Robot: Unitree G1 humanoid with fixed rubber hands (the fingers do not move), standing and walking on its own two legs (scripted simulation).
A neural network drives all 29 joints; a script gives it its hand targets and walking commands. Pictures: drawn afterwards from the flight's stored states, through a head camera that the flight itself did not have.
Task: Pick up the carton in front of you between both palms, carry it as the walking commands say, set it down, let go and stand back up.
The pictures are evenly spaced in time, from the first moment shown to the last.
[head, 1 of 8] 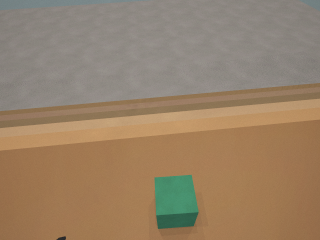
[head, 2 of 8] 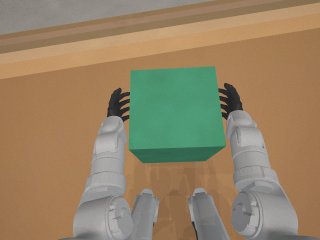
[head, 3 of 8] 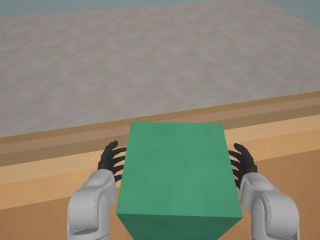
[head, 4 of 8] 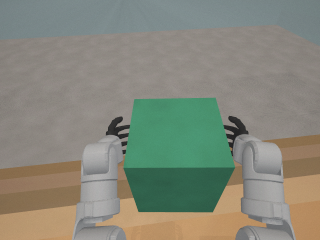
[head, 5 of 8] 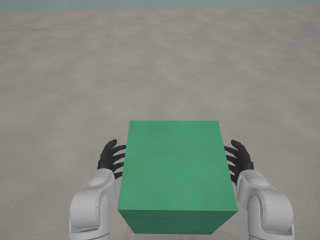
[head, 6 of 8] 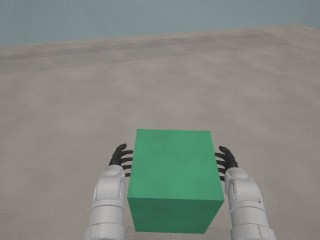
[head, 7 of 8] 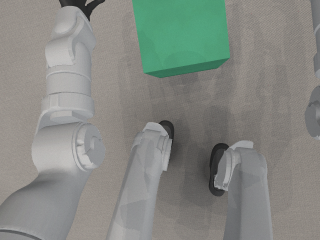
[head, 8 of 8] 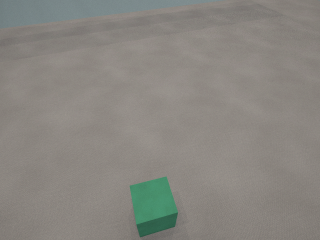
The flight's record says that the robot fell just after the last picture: no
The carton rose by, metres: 0.70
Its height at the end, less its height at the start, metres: -0.98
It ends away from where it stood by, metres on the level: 4.28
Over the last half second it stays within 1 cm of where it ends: yes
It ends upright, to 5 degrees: yes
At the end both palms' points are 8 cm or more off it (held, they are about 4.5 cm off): yes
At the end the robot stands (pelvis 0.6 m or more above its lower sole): yes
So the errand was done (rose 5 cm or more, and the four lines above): yes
